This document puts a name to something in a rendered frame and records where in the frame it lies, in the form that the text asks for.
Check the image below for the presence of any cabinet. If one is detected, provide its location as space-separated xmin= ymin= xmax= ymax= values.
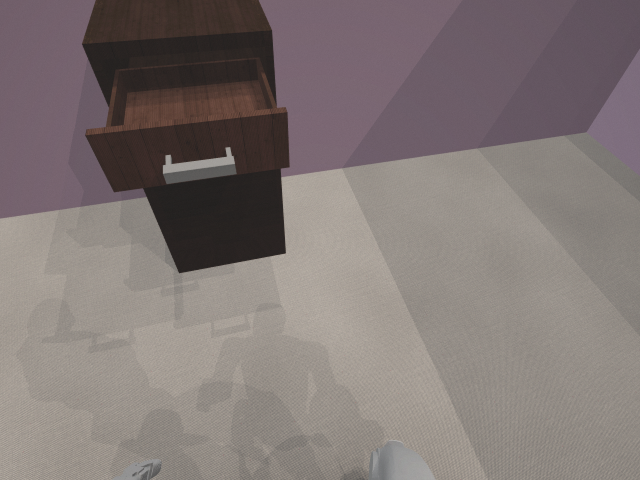
xmin=82 ymin=0 xmax=286 ymax=273

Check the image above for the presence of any handle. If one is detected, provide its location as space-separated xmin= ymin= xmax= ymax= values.
xmin=163 ymin=147 xmax=237 ymax=184

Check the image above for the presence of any drawer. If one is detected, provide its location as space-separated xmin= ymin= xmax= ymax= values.
xmin=85 ymin=57 xmax=290 ymax=192

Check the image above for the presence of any left robot hand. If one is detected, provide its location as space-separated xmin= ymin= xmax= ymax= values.
xmin=112 ymin=459 xmax=162 ymax=480

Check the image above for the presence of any right robot thigh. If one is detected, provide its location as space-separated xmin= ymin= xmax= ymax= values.
xmin=369 ymin=445 xmax=436 ymax=480

